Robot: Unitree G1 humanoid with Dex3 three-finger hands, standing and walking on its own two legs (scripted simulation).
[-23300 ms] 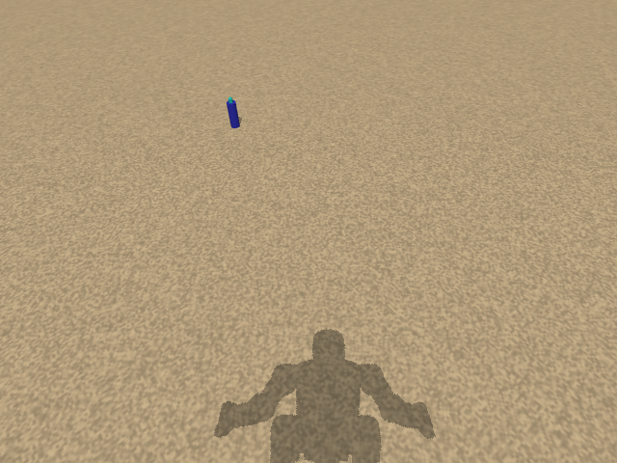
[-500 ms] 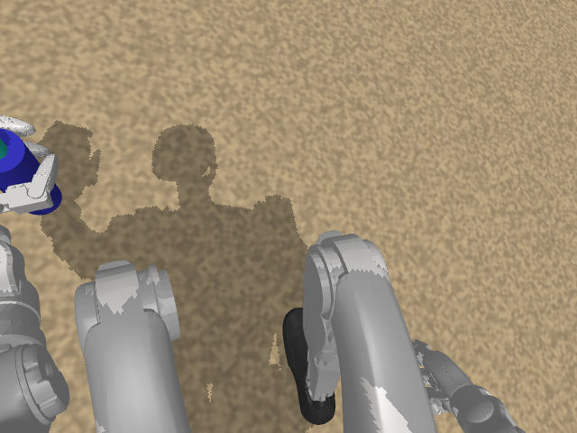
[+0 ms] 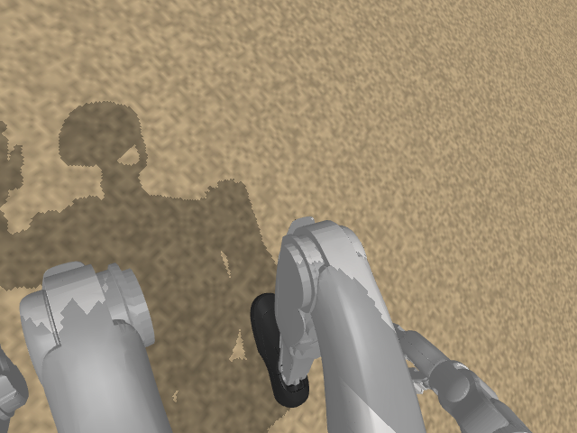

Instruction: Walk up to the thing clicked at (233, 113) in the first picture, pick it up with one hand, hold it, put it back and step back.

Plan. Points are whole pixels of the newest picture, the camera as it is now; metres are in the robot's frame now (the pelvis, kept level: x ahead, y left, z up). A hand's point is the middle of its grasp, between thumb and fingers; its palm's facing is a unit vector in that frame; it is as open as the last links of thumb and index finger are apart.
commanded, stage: lower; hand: left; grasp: from the side
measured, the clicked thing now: out of the picture +0.44 +0.31 -0.15
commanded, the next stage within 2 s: loosen in 0.88 s
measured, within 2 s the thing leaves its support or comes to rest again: rests again in 0.82 s
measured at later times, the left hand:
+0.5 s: hand out of the picture +0.45 +0.30 -0.16, palm faces +0.39 -0.92 -0.02, open 7.0 cm
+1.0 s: hand out of the picture +0.44 +0.29 -0.17, palm faces +0.39 -0.92 -0.01, open 7.0 cm
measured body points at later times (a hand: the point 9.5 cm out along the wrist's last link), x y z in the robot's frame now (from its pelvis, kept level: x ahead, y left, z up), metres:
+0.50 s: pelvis -0.01 +0.01 +0.00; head +0.23 +0.17 +0.34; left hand +0.42 +0.34 -0.15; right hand +0.14 -0.25 -0.05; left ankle +0.08 +0.14 -0.25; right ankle +0.13 -0.13 -0.25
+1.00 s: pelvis -0.01 +0.01 -0.01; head +0.23 +0.18 +0.33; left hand +0.42 +0.34 -0.17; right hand +0.15 -0.24 -0.04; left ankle +0.08 +0.14 -0.25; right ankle +0.13 -0.13 -0.25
